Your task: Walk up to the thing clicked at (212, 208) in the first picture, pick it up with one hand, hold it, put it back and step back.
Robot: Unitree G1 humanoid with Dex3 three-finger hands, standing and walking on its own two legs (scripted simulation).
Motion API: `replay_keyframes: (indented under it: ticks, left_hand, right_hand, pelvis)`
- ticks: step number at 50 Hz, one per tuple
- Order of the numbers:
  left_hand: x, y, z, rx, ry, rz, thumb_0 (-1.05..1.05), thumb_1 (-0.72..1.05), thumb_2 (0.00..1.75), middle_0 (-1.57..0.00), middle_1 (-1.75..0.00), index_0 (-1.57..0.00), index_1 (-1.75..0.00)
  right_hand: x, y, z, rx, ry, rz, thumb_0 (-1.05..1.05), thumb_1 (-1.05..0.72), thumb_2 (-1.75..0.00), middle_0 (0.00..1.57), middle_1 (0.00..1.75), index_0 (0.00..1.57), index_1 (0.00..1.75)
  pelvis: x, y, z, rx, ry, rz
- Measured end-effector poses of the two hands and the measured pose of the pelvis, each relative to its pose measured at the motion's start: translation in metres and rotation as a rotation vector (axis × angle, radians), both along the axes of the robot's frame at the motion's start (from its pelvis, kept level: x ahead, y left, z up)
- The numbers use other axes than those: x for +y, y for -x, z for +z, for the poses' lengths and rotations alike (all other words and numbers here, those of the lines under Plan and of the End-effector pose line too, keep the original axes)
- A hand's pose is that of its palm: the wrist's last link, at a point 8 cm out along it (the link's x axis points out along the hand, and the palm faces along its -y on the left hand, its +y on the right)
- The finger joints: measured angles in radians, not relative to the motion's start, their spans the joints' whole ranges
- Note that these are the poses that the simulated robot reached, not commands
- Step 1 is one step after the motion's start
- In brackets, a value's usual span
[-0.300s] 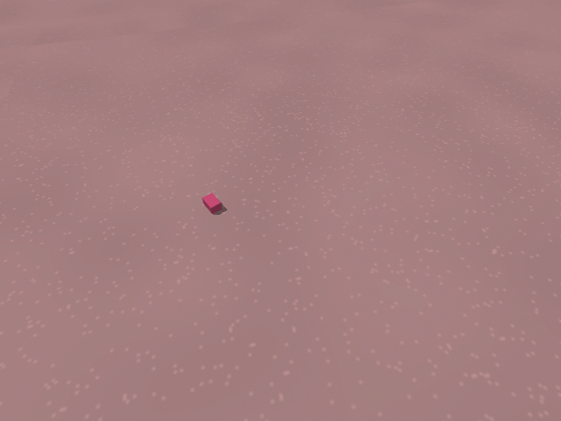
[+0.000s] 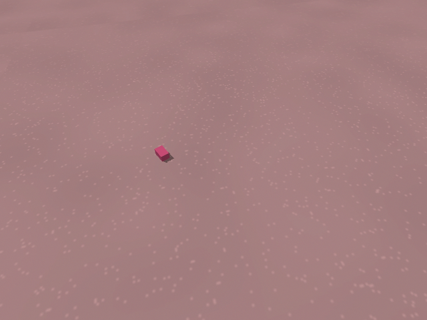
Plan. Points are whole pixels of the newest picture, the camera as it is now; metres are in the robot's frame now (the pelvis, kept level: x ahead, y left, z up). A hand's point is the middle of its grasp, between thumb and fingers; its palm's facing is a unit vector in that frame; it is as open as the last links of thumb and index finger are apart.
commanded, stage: stand
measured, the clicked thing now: (162, 153) +1.21 +0.39 -0.76
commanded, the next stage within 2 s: walk up in 0.82 s
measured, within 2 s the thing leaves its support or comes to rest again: neither
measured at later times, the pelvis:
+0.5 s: pelvis +0.01 +0.00 +0.00, yaw +0 degrees
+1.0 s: pelvis -0.01 -0.03 -0.01, yaw +11 degrees
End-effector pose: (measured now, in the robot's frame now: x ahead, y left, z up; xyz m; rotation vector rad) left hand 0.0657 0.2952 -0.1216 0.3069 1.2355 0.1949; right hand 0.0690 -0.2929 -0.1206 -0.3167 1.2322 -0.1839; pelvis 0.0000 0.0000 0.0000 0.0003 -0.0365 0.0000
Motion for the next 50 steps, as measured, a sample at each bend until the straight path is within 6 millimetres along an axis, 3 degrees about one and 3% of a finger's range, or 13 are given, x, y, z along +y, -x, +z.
replay_keyframes:
  ticks: [42,46,50]
  left_hand:
    - [0.004,-0.007,0.002,-0.009,-0.003,0.008,0.00,0.91,0.89,-0.21,-0.30,-0.20,-0.30]
    - [0.011,-0.014,0.004,-0.088,-0.017,0.079,0.01,0.91,0.89,-0.21,-0.30,-0.20,-0.30]
    - [0.010,-0.010,0.014,-0.183,-0.052,0.137,0.00,0.91,0.89,-0.21,-0.30,-0.20,-0.30]
  right_hand:
    - [0.000,-0.007,0.001,-0.004,0.001,0.001,0.01,-0.90,-0.90,0.20,0.30,0.21,0.30]
    - [-0.008,-0.007,0.000,0.016,0.016,0.062,0.01,-0.90,-0.90,0.21,0.30,0.21,0.30]
    - [-0.028,-0.015,-0.004,0.055,0.052,0.145,0.01,-0.90,-0.90,0.21,0.30,0.21,0.30]
  pelvis:
    - [0.001,-0.006,0.000,0.004,-0.002,0.015]
    - [-0.008,0.003,-0.006,0.016,-0.013,0.102]
    - [-0.025,0.009,-0.012,0.038,-0.015,0.194]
